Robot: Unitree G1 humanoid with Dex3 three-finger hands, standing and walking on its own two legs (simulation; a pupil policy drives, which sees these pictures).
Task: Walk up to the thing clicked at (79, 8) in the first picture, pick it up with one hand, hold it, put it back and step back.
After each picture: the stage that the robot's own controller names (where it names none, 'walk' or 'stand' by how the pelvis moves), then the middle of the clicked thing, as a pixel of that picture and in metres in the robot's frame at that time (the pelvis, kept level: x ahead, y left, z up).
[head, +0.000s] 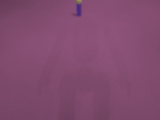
stand; (79, 7) +2.11 +0.02 -0.66
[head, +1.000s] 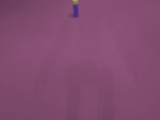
walk; (75, 8) +1.97 +0.20 -0.65
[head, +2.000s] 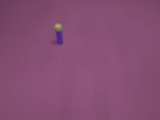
walk; (59, 34) +1.42 +0.30 -0.65
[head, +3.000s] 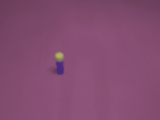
walk; (59, 64) +0.97 +0.21 -0.63
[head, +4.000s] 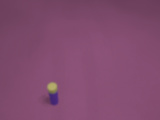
walk; (53, 94) +0.66 +0.20 -0.63
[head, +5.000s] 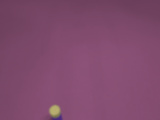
stand; (56, 116) +0.47 +0.20 -0.64
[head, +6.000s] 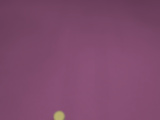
stand; out of the picture +0.45 +0.16 -0.65
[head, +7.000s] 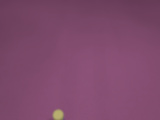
stand; out of the picture +0.47 +0.17 -0.66
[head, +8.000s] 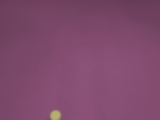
stand; out of the picture +0.46 +0.19 -0.66
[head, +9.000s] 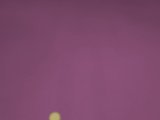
stand; out of the picture +0.45 +0.19 -0.66
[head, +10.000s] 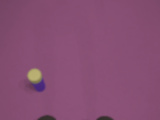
go down; (37, 81) +0.48 +0.22 -0.48
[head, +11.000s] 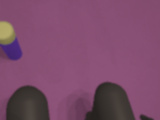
go down; (9, 44) +0.51 +0.27 -0.26
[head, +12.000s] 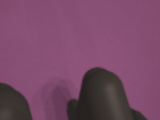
close in; out of the picture +0.49 +0.31 -0.18
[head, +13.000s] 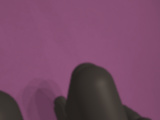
close; out of the picture +0.48 +0.33 -0.16
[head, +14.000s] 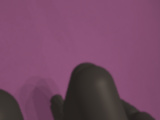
lift; out of the picture +0.44 +0.31 -0.16
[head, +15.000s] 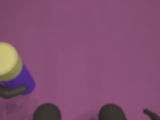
lift; (15, 75) +0.34 +0.20 +0.02
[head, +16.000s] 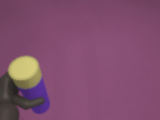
hold; (34, 90) +0.32 +0.16 +0.03
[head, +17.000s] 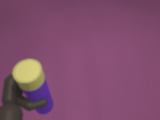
hold; (37, 91) +0.31 +0.15 +0.03
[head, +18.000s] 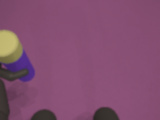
crouch; (17, 61) +0.41 +0.20 -0.03
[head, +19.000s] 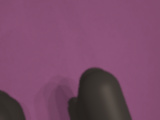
lower; out of the picture +0.47 +0.29 -0.13
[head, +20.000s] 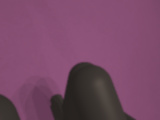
lower; out of the picture +0.45 +0.32 -0.17
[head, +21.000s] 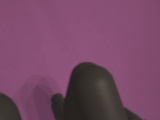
lower; out of the picture +0.45 +0.32 -0.17
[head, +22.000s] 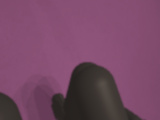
lower; out of the picture +0.45 +0.32 -0.17
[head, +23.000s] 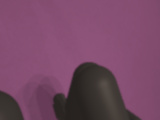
lower; out of the picture +0.45 +0.32 -0.17
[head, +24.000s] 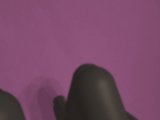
open; out of the picture +0.46 +0.30 -0.17
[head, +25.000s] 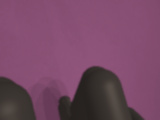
stand; out of the picture +0.46 +0.28 -0.18
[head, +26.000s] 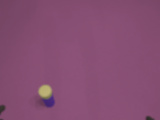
stand; (47, 97) +0.45 +0.18 -0.51
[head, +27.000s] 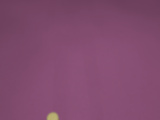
stand; out of the picture +0.42 +0.18 -0.60
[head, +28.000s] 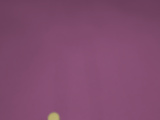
stand; out of the picture +0.42 +0.18 -0.60
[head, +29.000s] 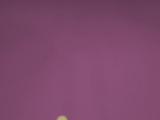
stand; out of the picture +0.45 +0.16 -0.65
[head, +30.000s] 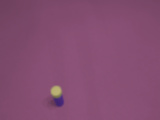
walk; (58, 97) +0.51 +0.17 -0.62
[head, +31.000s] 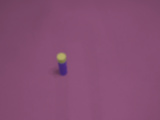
walk; (62, 65) +0.82 +0.15 -0.62
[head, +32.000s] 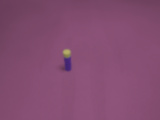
stand; (67, 60) +1.08 +0.18 -0.64
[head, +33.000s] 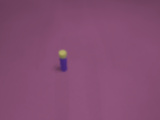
stand; (63, 61) +1.06 +0.18 -0.66
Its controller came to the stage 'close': yes
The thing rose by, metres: 0.69
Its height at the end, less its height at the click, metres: +0.00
